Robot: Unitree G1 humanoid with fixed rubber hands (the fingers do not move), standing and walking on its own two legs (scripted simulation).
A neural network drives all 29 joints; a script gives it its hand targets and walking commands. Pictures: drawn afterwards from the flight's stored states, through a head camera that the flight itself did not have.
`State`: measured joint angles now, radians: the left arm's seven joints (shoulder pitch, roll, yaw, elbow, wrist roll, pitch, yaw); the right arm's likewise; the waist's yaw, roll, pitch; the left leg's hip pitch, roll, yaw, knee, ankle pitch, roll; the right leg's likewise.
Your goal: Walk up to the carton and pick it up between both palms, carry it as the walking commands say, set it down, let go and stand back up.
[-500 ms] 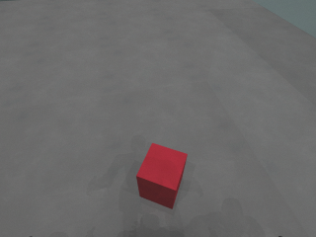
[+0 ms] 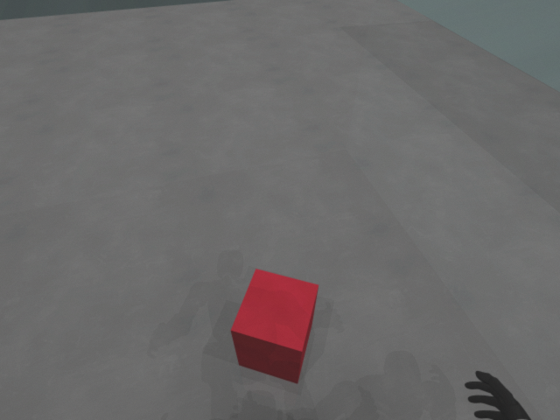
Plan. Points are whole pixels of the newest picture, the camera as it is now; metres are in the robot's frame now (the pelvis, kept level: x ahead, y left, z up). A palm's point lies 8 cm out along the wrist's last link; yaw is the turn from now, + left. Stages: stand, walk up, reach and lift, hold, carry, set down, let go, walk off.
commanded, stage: walk up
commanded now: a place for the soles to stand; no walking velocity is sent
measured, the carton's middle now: (276, 327) +0.55 +0.01 -0.62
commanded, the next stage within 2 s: none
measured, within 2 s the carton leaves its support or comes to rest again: neither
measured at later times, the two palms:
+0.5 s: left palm out of the picture +0.23 +0.44 -0.07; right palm out of the picture +0.05 -0.23 -0.12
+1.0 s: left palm (44, 309) +0.35 +0.44 -0.11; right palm out of the picture +0.12 -0.19 -0.09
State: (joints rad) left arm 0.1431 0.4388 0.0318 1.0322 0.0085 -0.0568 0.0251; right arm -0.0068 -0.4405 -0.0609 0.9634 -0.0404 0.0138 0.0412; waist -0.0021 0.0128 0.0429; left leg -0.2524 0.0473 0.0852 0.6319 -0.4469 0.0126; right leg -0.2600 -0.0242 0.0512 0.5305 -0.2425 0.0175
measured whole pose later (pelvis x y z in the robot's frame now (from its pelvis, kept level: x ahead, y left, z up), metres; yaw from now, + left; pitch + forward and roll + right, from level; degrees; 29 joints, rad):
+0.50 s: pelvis +0.07 +0.11 -0.02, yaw -11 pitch -2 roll +0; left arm 0.30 0.50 0.08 0.85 0.03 -0.11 0.05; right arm 0.33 -0.47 -0.09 0.76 -0.04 0.02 0.07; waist -0.06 0.06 0.06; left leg -0.32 0.05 0.09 0.80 -0.44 0.04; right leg -0.39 0.04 -0.04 0.69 -0.29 -0.06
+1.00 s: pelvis +0.13 +0.16 -0.02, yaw -21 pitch -2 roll +0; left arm 0.15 0.47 0.05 0.90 0.01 -0.03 0.00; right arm 0.15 -0.45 -0.04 0.85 0.00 -0.04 -0.01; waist -0.01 -0.02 0.08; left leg -0.34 0.09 0.11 0.74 -0.36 -0.02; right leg -0.35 0.00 0.04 0.74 -0.36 0.01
